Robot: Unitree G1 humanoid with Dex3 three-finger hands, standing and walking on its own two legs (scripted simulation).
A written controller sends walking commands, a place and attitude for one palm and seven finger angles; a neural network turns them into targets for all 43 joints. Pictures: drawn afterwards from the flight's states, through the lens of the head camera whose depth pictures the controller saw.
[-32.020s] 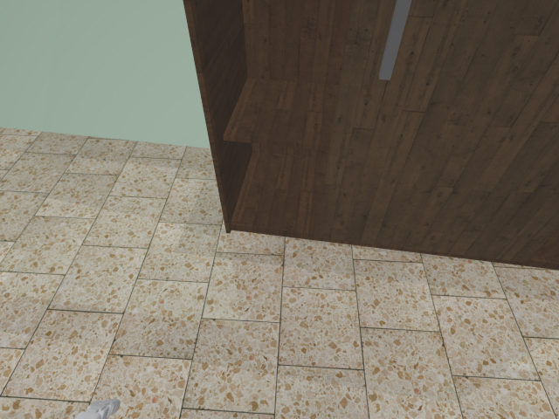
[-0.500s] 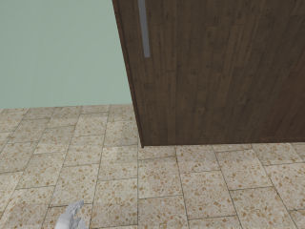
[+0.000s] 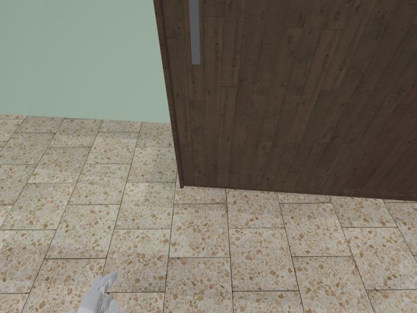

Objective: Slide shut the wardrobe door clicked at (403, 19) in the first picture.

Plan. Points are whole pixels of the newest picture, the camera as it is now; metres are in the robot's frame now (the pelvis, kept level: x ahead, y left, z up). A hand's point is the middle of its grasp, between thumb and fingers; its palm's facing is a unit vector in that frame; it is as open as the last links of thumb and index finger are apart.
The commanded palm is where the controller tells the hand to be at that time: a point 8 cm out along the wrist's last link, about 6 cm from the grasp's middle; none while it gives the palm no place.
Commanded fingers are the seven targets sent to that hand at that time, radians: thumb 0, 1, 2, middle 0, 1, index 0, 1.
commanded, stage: stop stepping back and stand still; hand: right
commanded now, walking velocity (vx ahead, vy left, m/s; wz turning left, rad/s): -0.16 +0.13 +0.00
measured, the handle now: (195, 13) +0.86 +0.08 +0.21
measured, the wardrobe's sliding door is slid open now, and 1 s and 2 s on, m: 0.01 0.01 0.01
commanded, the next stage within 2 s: let the arm hang, fingers relaxed in 0.24 s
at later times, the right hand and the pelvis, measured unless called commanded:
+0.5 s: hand (349, 306) +0.17 -0.25 -0.06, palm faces +0.12 +0.91 -0.39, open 7.4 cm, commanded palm none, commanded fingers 0.00 -0.90 -0.90 0.20 0.30 0.20 0.30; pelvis -0.01 -0.01 +0.00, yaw -2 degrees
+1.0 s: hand out of the picture -0.04 -0.21 -0.16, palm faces +0.03 +0.97 -0.24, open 7.3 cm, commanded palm none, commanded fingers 0.00 -0.90 -0.90 0.20 0.30 0.20 0.30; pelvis -0.02 -0.01 +0.01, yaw -1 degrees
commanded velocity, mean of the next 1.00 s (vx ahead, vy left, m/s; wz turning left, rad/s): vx -0.02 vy -0.01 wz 0.00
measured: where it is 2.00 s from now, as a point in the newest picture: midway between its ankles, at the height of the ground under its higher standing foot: outside the picture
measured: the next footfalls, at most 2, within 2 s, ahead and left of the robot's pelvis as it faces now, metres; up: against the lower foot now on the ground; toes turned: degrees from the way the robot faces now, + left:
none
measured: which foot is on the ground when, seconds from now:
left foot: down 0.00-1.00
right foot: down 0.00-1.00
